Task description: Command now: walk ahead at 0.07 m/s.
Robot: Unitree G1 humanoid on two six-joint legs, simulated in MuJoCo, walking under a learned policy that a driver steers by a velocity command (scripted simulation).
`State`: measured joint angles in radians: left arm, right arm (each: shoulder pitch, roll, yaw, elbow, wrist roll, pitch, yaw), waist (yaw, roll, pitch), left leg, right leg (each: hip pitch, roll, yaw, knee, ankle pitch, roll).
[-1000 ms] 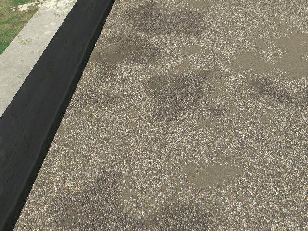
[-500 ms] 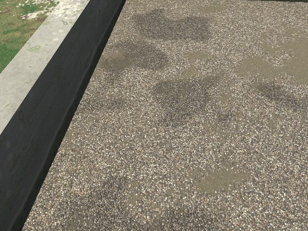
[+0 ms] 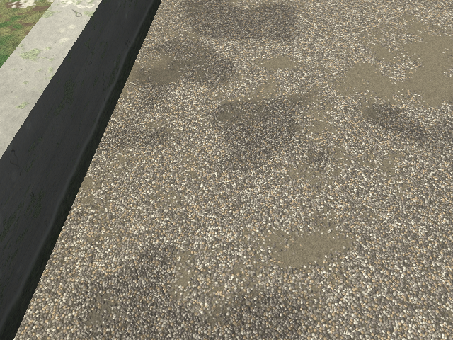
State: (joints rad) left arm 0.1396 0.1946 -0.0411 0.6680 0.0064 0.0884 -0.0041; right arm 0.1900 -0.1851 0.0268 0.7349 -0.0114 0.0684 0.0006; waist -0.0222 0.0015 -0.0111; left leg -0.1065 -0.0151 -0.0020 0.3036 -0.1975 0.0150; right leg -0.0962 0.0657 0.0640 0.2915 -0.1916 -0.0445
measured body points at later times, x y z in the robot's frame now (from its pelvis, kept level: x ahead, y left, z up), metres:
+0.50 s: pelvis +0.00 +0.00 +0.00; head +0.00 +0.00 +0.45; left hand +0.09 +0.23 -0.13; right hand +0.07 -0.24 -0.12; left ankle -0.02 +0.11 -0.75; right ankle -0.03 -0.09 -0.75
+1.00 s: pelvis -0.01 +0.00 +0.00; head -0.01 +0.00 +0.45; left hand +0.13 +0.22 -0.12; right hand +0.10 -0.23 -0.12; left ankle -0.02 +0.11 -0.75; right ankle -0.03 -0.10 -0.75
